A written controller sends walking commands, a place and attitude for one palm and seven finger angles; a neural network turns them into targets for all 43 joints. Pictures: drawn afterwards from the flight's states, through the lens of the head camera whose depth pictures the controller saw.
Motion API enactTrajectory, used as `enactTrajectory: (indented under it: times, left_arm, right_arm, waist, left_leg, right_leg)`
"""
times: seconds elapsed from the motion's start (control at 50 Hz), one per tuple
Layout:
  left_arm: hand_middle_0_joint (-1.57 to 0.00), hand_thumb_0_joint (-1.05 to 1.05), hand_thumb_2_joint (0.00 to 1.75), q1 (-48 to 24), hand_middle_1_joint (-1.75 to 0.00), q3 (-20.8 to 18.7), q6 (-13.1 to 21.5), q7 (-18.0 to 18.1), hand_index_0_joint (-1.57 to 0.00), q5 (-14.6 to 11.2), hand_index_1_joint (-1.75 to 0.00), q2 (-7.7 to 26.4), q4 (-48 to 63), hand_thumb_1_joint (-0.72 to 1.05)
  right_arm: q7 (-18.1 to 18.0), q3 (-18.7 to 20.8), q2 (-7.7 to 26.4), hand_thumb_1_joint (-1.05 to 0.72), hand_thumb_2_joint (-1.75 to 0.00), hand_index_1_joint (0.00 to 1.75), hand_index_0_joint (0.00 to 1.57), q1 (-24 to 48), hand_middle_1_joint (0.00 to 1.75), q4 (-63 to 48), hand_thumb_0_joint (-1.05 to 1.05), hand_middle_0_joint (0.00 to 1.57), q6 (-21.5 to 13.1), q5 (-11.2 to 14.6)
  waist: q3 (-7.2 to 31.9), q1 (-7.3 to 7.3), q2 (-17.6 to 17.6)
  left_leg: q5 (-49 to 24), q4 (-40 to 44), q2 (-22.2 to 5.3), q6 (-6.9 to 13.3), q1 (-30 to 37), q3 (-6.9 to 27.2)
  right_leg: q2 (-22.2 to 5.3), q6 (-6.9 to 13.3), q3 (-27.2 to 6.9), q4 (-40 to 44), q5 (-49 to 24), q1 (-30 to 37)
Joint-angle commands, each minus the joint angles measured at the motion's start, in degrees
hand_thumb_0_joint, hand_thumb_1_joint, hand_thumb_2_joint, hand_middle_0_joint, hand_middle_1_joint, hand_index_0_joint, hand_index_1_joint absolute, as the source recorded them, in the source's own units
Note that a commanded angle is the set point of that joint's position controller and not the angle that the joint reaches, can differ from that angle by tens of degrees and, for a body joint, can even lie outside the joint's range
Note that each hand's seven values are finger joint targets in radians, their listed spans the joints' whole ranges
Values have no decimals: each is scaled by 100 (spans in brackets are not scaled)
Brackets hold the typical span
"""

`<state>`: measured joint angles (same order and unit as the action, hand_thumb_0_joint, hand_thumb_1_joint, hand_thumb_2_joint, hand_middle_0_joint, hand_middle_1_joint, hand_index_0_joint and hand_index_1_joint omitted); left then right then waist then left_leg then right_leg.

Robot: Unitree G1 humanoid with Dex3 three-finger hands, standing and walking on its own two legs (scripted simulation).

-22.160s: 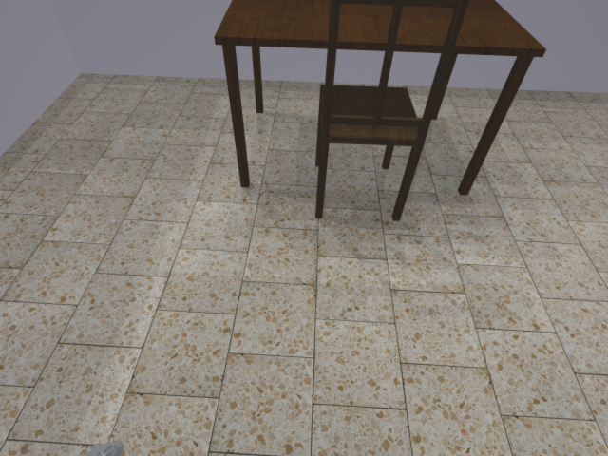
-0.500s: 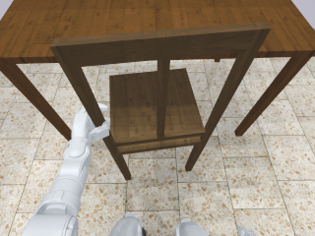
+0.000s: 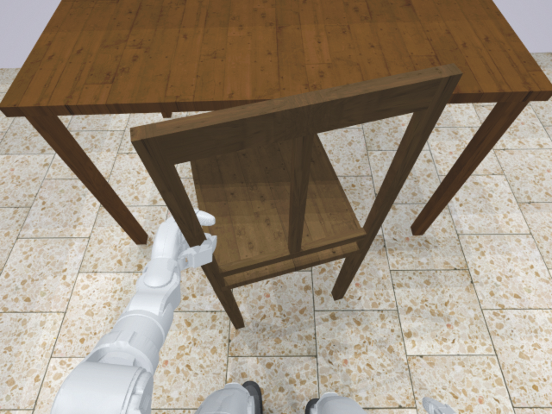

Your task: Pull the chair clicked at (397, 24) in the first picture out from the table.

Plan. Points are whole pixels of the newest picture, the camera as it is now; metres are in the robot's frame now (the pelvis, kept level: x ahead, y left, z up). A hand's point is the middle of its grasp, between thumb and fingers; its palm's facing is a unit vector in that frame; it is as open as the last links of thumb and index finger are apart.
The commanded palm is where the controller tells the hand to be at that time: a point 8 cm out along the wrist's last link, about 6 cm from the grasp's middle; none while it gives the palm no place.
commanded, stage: step backward, pulling the chair out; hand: left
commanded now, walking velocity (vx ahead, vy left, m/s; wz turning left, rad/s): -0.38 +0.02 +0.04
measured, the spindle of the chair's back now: (297, 205) +0.44 -0.04 -0.04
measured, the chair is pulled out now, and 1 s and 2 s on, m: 0.10 0.23 0.26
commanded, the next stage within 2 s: none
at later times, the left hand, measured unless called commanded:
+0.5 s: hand (202, 290) +0.30 +0.12 -0.05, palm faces +0.01 -0.99 -0.15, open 5.8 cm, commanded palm +0.30 +0.17 -0.05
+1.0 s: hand (198, 342) +0.22 +0.12 -0.05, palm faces +0.03 -0.98 -0.18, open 5.8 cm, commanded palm +0.24 +0.17 -0.05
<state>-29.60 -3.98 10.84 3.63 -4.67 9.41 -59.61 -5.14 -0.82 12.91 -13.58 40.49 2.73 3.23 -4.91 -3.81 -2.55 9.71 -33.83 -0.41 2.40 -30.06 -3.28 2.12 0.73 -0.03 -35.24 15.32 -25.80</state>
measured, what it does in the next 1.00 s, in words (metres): walks backwards: left foot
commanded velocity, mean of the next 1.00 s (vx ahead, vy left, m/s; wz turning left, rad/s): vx -0.38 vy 0.01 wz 0.01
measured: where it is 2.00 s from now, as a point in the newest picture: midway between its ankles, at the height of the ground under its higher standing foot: outside the picture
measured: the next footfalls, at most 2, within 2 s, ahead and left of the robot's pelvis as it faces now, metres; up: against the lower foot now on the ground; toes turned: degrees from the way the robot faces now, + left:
left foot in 0.82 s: -0.11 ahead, +0.13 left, +0.00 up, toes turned +3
right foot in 1.76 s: -0.01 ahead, -0.12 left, +0.00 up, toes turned +0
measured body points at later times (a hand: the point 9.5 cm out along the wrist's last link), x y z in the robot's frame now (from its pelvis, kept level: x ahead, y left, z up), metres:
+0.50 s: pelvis -0.07 -0.01 +0.00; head +0.02 -0.01 +0.44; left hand +0.29 +0.17 -0.04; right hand +0.05 -0.27 -0.12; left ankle -0.03 +0.10 -0.72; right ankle +0.03 -0.11 -0.72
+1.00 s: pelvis -0.13 -0.01 -0.01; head -0.06 -0.03 +0.44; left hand +0.22 +0.17 -0.04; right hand -0.05 -0.28 -0.14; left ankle -0.15 +0.12 -0.72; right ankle +0.03 -0.11 -0.72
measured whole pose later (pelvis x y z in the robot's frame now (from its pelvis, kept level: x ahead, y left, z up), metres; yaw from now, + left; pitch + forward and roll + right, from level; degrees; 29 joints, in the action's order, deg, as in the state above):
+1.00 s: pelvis -0.13 -0.01 -0.01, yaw +3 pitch +3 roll +4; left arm -27.8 1.1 8.7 5.0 -4.4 8.9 -55.1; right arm -7.5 -0.4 15.1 -14.9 41.9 0.2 3.6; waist -6.7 -2.8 1.6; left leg 19.5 -36.2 2.7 -1.0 -19.7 -0.3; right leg -3.4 0.7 -0.2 -32.3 1.9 -33.1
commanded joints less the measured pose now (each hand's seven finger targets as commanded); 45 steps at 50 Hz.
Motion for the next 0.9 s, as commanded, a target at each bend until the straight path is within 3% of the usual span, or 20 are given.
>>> enactTrajectory:
  times: [0.0,0.02,0.06,0.12,0.18,0.24,0.28,0.3,0.36,0.44,0.52,0.58,0.62,0.66,0.72,0.76,0.8,0.82,0.84,0.88]
  left_arm:
    - [-50,0,90,-2175,-145,119,390,96,-50,233,-145,1284,1225,90]
    - [-50,0,90,-2141,-145,-51,396,134,-50,221,-145,1576,1134,90]
    - [-50,0,90,-2201,-145,135,435,170,-50,198,-145,1476,1101,90]
    - [-50,0,90,-1989,-145,79,398,252,-50,195,-145,1613,1028,90]
    - [-50,0,90,-1793,-145,226,378,245,-50,232,-145,1358,1077,90]
    - [-50,0,90,-1596,-145,250,328,234,-50,217,-145,1266,1069,90]
    - [-50,0,90,-1805,-145,385,355,185,-50,211,-145,1034,1358,90]
    - [-50,0,90,-1975,-145,495,356,145,-50,207,-145,907,1517,90]
    - [-50,0,90,-2105,-145,423,329,143,-50,238,-145,966,1489,90]
    - [-50,0,90,-2025,-145,300,300,146,-50,275,-145,1054,1407,90]
    - [-50,0,90,-1965,-145,108,294,170,-50,231,-145,1303,1362,90]
    - [-50,0,90,-2032,-145,229,389,204,-50,203,-145,1323,1331,90]
    - [-50,0,90,-1682,-145,58,387,275,-50,210,-145,1552,1091,90]
    - [-50,0,90,-1774,-145,230,327,272,-50,241,-145,1271,1117,90]
    - [-50,0,90,-1815,-145,85,248,322,-50,255,-145,1432,1238,90]
    - [-50,0,90,-1740,-145,252,240,321,-50,235,-145,1208,1201,90]
    - [-50,0,90,-1839,-145,326,263,290,-50,258,-145,1042,1486,90]
    - [-50,0,90,-1807,-145,327,190,281,-50,250,-145,987,1334,90]
    - [-50,0,90,-1882,-145,491,193,231,-50,225,-145,883,1573,90]
    - [-50,0,90,-2309,-145,642,201,203,-50,253,-145,721,1920,90]
  right_arm:
    - [-176,285,876,-90,-90,30,20,-67,30,-443,0,20,-412,57]
    - [-200,329,948,-90,-90,30,20,-96,30,-387,0,20,-462,70]
    - [-189,310,876,-90,-90,30,20,-90,30,-338,0,20,-574,119]
    - [-223,326,984,-90,-90,30,20,-2,30,-174,0,20,-659,143]
    - [-243,251,920,-90,-90,30,20,22,30,-80,0,20,-685,79]
    - [-269,306,1049,-90,-90,30,20,-108,30,-57,0,20,-656,80]
    - [-313,264,985,-90,-90,30,20,-76,30,-113,0,20,-590,66]
    - [-306,255,953,-90,-90,30,20,-37,30,-168,0,20,-524,54]
    - [-276,299,953,-90,-90,30,20,0,30,-200,0,20,-421,9]
    - [-236,327,934,-90,-90,30,20,77,30,-299,0,20,-362,-39]
    - [-277,318,925,-90,-90,30,20,215,30,-384,0,20,-407,21]
    - [-287,310,863,-90,-90,30,20,111,30,-396,0,20,-567,74]
    - [-272,358,921,-90,-90,30,20,-143,30,-240,0,20,-650,111]
    - [-229,279,845,-90,-90,30,20,-44,30,-232,0,20,-659,86]
    - [-221,190,891,-90,-90,30,20,-117,30,-95,0,20,-703,67]
    - [-254,166,923,-90,-90,30,20,-198,30,-65,0,20,-709,63]
    - [-297,246,1076,-90,-90,30,20,-177,30,-249,0,20,-669,19]
    - [-312,279,1070,-90,-90,30,20,-187,30,-290,0,20,-627,27]
    - [-269,277,948,-90,-90,30,20,-195,30,-346,0,20,-609,25]
    - [-292,214,882,-90,-90,30,20,20,30,-523,0,20,-540,-14]
  waist:
    - [2386,108,-57]
    - [2262,115,194]
    - [2076,65,675]
    - [1957,178,611]
    - [2128,142,403]
    - [2221,165,468]
    - [2936,140,281]
    - [3139,146,-46]
    - [3106,165,-585]
    - [2717,204,-848]
    - [2239,270,-209]
    - [2029,198,682]
    - [2077,223,1224]
    - [2206,264,1153]
    - [2314,165,884]
    - [2282,114,476]
    - [2401,231,-307]
    - [2420,257,-155]
    - [2657,245,-294]
    - [2376,221,-436]
  left_leg:
    - [-155,468,-834,45,1645,1024]
    - [186,287,-668,-21,1592,895]
    - [824,-303,-204,-248,1802,455]
    - [984,-885,44,-369,1731,464]
    - [425,-232,-44,-341,1512,639]
    - [-1091,511,-312,-279,1750,738]
    - [-2671,476,-540,-221,2245,937]
    - [-3178,409,-648,-206,2548,1001]
    - [-3251,439,-890,-121,2696,1207]
    - [-2595,592,-1061,-58,2079,1344]
    - [-570,618,-892,-58,813,1264]
    - [1193,-179,-176,-257,888,822]
    - [1606,-1367,285,-406,1461,561]
    - [1829,-1983,271,-401,1218,708]
    - [1787,-606,82,-349,1323,796]
    - [1199,906,-78,-229,1332,885]
    - [315,889,-531,-47,969,1295]
    - [-186,699,-622,-61,1016,1262]
    - [108,812,-618,-91,1002,969]
    - [301,930,-659,-91,581,987]
  right_leg:
    - [-569,-18,-465,782,-163,532]
    - [-738,20,-672,1102,31,430]
    - [-1343,141,-1260,1846,229,146]
    - [-1858,325,-1569,2084,15,109]
    - [-1717,280,-1092,1521,-1482,963]
    - [-1227,9,-604,1064,-2368,1332]
    - [-914,-107,-326,522,-3432,1578]
    - [-832,-109,-291,426,-3288,1406]
    - [-586,-109,-223,180,-1854,876]
    - [-513,-17,-256,-13,-918,859]
    - [-709,106,-542,196,-648,1263]
    - [-1379,383,-1404,1415,518,625]
    - [-2050,699,-2023,2391,1415,42]
    - [-2232,818,-1891,2346,791,423]
    - [-1992,542,-1193,1808,-147,886]
    - [-1426,153,-661,1213,-243,1091]
    - [-827,-74,-259,482,-521,1289]
    - [-726,-105,-203,400,-854,1344]
    - [-811,-106,-269,347,-435,1509]
    - [-788,-89,-314,109,-308,1580]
